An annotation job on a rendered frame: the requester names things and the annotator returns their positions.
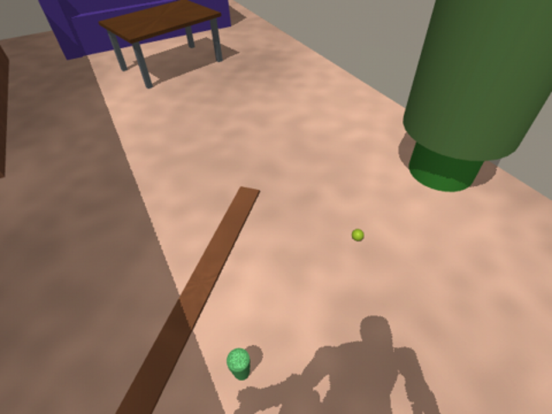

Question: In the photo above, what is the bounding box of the coffee table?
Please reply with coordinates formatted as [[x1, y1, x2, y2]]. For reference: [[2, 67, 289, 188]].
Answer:
[[98, 0, 223, 89]]

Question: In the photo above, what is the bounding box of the potted plant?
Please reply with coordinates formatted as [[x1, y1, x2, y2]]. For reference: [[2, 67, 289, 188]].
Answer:
[[403, 0, 552, 191]]

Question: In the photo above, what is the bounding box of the sofa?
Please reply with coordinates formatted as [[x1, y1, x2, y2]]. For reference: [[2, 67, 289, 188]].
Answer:
[[38, 0, 231, 60]]

